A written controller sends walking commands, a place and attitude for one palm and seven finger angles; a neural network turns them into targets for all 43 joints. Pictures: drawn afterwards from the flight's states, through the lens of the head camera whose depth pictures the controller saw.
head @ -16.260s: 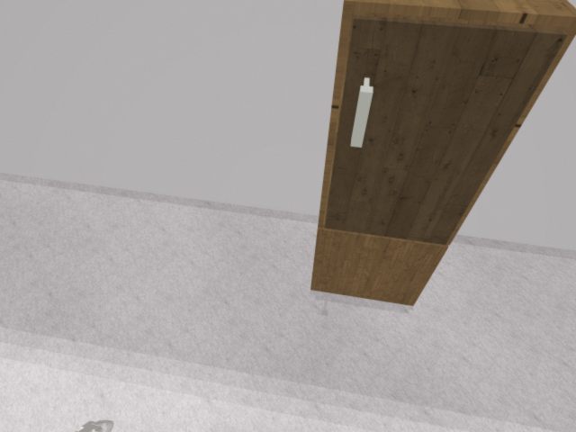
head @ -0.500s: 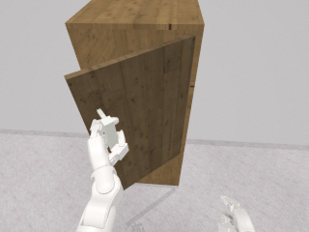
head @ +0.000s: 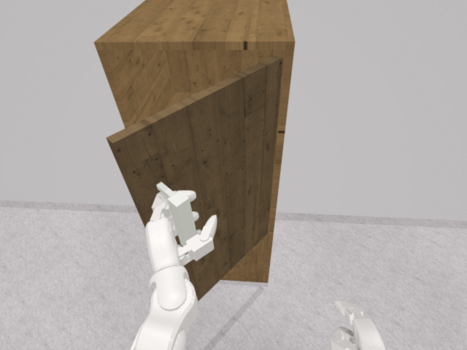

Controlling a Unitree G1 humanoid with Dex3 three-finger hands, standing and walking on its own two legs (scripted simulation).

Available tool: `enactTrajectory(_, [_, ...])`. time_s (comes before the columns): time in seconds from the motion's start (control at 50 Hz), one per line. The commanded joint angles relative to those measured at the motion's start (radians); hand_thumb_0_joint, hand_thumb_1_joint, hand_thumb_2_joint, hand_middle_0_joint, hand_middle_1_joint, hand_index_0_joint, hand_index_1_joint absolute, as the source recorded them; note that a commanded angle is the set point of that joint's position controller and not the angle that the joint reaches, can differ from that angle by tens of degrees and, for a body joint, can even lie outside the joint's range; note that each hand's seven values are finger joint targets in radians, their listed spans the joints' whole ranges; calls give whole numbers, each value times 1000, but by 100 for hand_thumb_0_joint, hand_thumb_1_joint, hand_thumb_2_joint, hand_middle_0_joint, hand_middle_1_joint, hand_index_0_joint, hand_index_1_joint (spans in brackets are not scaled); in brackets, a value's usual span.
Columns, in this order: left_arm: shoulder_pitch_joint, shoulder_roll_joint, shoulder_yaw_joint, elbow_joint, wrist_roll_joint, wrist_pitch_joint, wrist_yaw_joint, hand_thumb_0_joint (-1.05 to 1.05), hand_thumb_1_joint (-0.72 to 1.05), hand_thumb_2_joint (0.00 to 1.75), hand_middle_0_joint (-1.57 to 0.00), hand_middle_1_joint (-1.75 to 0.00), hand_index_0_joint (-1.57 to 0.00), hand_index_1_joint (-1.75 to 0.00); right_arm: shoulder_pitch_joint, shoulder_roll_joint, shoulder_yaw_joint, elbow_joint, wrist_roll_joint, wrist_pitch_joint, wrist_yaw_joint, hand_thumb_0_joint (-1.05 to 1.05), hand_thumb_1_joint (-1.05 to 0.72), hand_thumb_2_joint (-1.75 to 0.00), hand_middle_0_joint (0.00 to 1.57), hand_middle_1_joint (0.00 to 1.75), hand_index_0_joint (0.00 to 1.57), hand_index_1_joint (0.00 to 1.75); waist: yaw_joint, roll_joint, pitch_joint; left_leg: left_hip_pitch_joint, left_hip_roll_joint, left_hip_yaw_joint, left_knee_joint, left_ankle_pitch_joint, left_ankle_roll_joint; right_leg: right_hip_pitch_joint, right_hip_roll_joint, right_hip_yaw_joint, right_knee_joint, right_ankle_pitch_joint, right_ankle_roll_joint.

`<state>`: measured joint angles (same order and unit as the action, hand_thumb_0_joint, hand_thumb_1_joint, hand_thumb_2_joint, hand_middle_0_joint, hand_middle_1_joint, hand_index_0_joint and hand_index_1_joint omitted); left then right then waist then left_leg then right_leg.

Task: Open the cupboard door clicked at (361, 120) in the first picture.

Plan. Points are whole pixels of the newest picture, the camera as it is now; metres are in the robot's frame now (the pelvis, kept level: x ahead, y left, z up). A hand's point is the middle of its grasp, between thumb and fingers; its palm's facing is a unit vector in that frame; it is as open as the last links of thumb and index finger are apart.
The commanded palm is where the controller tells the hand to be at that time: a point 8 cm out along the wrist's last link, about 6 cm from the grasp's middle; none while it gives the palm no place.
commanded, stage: open thumb and fingers to let go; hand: left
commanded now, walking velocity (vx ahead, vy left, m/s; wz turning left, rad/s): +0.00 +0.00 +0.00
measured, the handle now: (176, 216) +0.32 +0.12 +0.09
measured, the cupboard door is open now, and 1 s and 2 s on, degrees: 51 55 50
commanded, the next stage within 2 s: slide the hand sideways off the handle in 0.52 s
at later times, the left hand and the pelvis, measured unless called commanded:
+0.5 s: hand (195, 230) +0.29 +0.08 +0.09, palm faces +0.32 -0.95 -0.01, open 14.8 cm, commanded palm +0.24 +0.12 +0.09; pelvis +0.00 +0.02 +0.00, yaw +0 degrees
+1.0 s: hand (202, 253) +0.25 +0.07 +0.09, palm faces -0.12 -0.99 +0.02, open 16.2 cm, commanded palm +0.22 +0.13 +0.09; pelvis -0.02 +0.03 +0.00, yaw -2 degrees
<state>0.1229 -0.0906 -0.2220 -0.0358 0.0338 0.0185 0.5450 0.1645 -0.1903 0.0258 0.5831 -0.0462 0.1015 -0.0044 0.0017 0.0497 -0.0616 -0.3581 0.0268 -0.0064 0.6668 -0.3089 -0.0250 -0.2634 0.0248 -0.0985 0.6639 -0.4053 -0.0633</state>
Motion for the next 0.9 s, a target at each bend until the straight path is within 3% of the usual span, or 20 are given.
enactTrajectory(0.0, [-217,-69,-24,-247,35,-81,6,0,-22,42,-32,-123,-32,-123,-153,-70,-31,-170,1,-57,-2,0,-90,-90,20,30,20,30,4,-136,-137,100,-39,-5,-8,178,50,-46,-65,108,-152,358,57])
enactTrajectory(0.02, [-223,-62,-22,-229,37,-80,7,0,-29,39,-32,-122,-32,-122,-150,-71,-30,-165,2,-58,-2,0,-90,-90,20,30,20,30,0,-156,-121,95,-36,-10,-10,169,51,-55,-62,103,-157,328,55])
enactTrajectory(0.08, [-265,-65,-21,-232,33,-82,15,0,-50,30,-30,-120,-30,-120,-154,-73,-30,-164,1,-61,-6,0,-90,-90,20,30,20,30,-2,-136,-136,104,-39,-6,-6,162,51,-69,-58,100,-154,294,52])
enactTrajectory(0.12, [-268,-60,-18,-218,35,-78,19,0,-50,30,-30,-120,-30,-120,-153,-72,-32,-159,4,-61,-7,0,-90,-90,20,30,20,30,0,-141,-134,104,-35,-8,-7,163,51,-71,-55,97,-155,281,48])
enactTrajectory(0.24, [-262,-114,-64,-207,47,-62,26,0,-50,30,-25,-90,-25,-90,-149,-72,-34,-166,7,-58,3,0,-90,-90,20,30,20,30,7,-106,-162,116,-26,-12,-14,197,48,-79,-36,62,-110,294,34])
enactTrajectory(0.32, [-291,-111,-63,-194,47,-51,33,0,-50,30,-22,-70,-22,-70,-147,-73,-34,-161,6,-58,3,0,-90,-90,20,30,20,30,1,-131,-146,110,-22,-14,-9,188,48,-91,-32,56,-114,272,34])
enactTrajectory(0.38, [-303,-126,-76,-213,49,-47,39,0,-50,30,-19,-55,-19,-55,-150,-71,-33,-163,6,-60,7,0,-90,-90,20,30,20,30,1,-94,-164,119,-20,-15,-9,195,45,-98,-28,50,-100,270,29])
enactTrajectory(0.42, [-275,-120,-70,-204,49,-40,38,0,-50,30,-18,-45,-18,-45,-149,-72,-34,-165,6,-58,9,0,-90,-90,20,30,20,30,5,-120,-160,110,-19,-18,-9,194,45,-91,-26,46,-102,266,28])
enactTrajectory(0.48, [-309,-124,-62,-198,43,-31,46,0,-50,30,-15,-30,-15,-30,-162,-70,-29,-160,6,-56,8,0,-90,-90,20,30,20,30,4,-110,-141,103,-21,-19,-8,168,43,-111,-26,46,-107,224,28])
enactTrajectory(0.6, [-357,-153,-89,-182,57,-21,61,0,-50,30,-15,-30,-15,-30,-172,-68,-31,-152,7,-60,15,0,-90,-90,20,30,20,30,-2,-86,-150,101,-18,-31,-7,146,39,-140,-20,33,-87,176,20])
enactTrajectory(0.62, [-367,-62,-278,-172,123,-69,-148,0,-50,30,-15,-30,-15,-30,-88,-108,-30,-135,7,-52,26,0,-90,-90,20,30,20,30,-95,-161,-69,111,-29,-42,-17,169,58,-175,-25,72,-83,253,32])
enactTrajectory(0.64, [-395,21,-190,-243,83,-118,-260,0,-50,30,-15,-30,-15,-30,-82,-101,-37,-171,21,-54,14,0,-90,-90,20,30,20,30,-50,-104,-170,115,-29,-32,-17,179,61,-138,-25,77,-59,289,27])
enactTrajectory(0.66, [-407,64,-175,-261,63,-149,-345,0,-50,30,-15,-30,-15,-30,-79,-102,-33,-181,25,-58,2,0,-90,-90,20,30,20,30,-46,-65,-218,139,-31,-27,-13,193,64,-121,-27,80,-47,316,23])
enactTrajectory(0.7, [-379,74,-174,-232,-9,-180,-494,0,-50,30,-15,-30,-15,-30,-69,-100,-20,-201,42,-80,-14,0,-90,-90,20,30,20,30,-55,-55,-195,145,-32,-31,-10,167,65,-138,-24,65,-50,296,23])
enactTrajectory(0.72, [-378,65,-158,-229,-56,-180,-530,0,-50,30,-15,-30,-15,-30,-72,-101,-13,-215,52,-89,-19,0,-90,-90,20,30,20,30,-53,-58,-182,139,-30,-38,-22,132,63,-140,-21,59,-59,249,22])
enactTrajectory(0.76, [-375,42,-106,-184,-129,-168,-530,0,-50,30,-15,-30,-15,-30,-103,-100,-2,-222,64,-114,-30,0,-90,-90,20,30,20,30,-42,-79,-107,103,-28,-50,-47,21,53,-179,-13,46,-87,117,30])
enactTrajectory(0.8, [-334,62,-34,-173,-158,-152,-487,0,-50,30,-15,-30,-15,-30,-113,-101,0,-223,62,-131,-32,0,-90,-90,20,30,20,30,-12,-118,-110,89,-29,-49,-69,-18,48,-162,-10,43,-104,65,33])
enactTrajectory(0.84, [-292,97,15,-199,-150,-150,-442,0,-50,30,-15,-30,-15,-30,-120,-99,0,-231,58,-140,-24,0,-90,-90,20,30,20,30,17,-115,-134,92,-29,-41,-81,4,48,-128,-13,46,-102,74,31])
enactTrajectory(0.88, [-247,111,29,-216,-129,-154,-413,0,-50,30,-15,-30,-15,-30,-115,-96,0,-234,54,-141,-15,0,-90,-90,20,30,20,30,23,-125,-125,88,-25,-26,-84,21,48,-118,-13,52,-109,85,33])
